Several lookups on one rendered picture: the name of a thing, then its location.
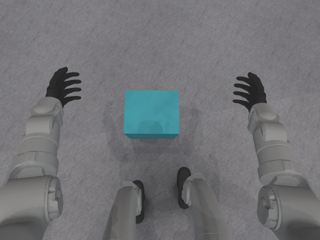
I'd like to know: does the right robot upper arm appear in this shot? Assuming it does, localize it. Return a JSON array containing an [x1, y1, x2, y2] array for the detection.
[[257, 184, 320, 240]]

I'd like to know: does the left robot hand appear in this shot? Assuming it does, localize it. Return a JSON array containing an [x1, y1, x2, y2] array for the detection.
[[45, 67, 82, 108]]

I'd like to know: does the robot left forearm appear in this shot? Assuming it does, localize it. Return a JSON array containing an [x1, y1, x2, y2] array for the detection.
[[0, 96, 64, 198]]

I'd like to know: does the left robot upper arm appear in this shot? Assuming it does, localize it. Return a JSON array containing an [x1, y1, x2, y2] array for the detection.
[[0, 175, 64, 240]]

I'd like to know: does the carton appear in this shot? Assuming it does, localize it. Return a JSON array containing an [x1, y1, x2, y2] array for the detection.
[[123, 90, 180, 139]]

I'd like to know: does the robot left foot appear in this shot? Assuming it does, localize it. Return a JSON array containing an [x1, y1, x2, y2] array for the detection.
[[133, 180, 145, 224]]

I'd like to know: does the robot right forearm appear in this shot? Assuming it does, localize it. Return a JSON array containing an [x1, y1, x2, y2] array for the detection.
[[247, 102, 320, 204]]

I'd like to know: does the right robot hand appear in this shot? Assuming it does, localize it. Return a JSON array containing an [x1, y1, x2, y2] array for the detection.
[[233, 72, 267, 112]]

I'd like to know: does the right robot thigh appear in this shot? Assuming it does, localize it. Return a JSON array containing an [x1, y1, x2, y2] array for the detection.
[[184, 178, 233, 240]]

